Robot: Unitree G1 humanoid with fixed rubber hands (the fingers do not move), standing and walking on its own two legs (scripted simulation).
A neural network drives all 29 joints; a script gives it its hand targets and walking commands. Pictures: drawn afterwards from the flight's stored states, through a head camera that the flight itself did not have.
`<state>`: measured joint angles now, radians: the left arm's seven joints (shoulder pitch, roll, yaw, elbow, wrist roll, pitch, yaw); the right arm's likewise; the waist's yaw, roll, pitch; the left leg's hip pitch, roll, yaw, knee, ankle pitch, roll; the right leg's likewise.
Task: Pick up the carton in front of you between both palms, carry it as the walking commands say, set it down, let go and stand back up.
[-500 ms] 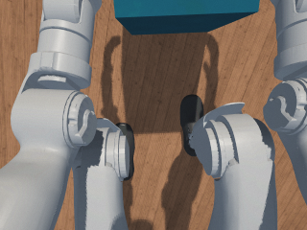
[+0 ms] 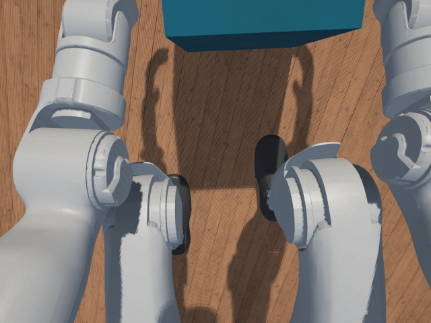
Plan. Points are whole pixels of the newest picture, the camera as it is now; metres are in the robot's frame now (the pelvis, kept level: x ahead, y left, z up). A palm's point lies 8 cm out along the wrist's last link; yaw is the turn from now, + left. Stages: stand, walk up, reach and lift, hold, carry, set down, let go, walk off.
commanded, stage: set down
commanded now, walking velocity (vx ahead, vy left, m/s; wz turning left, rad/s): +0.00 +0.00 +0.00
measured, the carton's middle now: out of the picture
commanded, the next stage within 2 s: let go in 1.24 s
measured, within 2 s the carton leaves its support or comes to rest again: neither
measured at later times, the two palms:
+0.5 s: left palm out of the picture +0.60 +0.06 -0.07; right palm out of the picture +0.55 -0.31 -0.08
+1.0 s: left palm out of the picture +0.61 +0.07 +0.07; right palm out of the picture +0.55 -0.32 +0.07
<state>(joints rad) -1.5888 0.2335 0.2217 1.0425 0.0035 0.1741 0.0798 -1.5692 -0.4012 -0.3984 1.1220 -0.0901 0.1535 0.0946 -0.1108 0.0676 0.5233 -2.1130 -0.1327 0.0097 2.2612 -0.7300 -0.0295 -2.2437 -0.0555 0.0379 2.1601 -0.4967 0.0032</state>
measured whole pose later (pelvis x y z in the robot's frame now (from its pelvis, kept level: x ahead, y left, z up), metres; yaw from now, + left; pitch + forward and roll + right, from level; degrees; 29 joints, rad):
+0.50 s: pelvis +0.00 +0.00 +0.04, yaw -1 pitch +37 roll +3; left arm -1.59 0.31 0.13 0.96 -0.13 0.26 0.18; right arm -1.59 -0.50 -0.24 1.09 0.13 0.19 -0.01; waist -0.10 0.05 0.37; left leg -2.05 -0.10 0.01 2.09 -0.69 -0.03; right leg -2.19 -0.03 0.04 2.00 -0.45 0.00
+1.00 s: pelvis +0.02 -0.01 +0.17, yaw -1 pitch +47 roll +4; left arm -1.40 0.29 0.21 0.84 -0.06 0.30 0.13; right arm -1.40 -0.44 -0.32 0.92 0.04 0.28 0.03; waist -0.08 0.04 0.09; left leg -1.86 -0.08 -0.01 1.60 -0.56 -0.03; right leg -1.98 -0.02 0.03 1.53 -0.37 -0.01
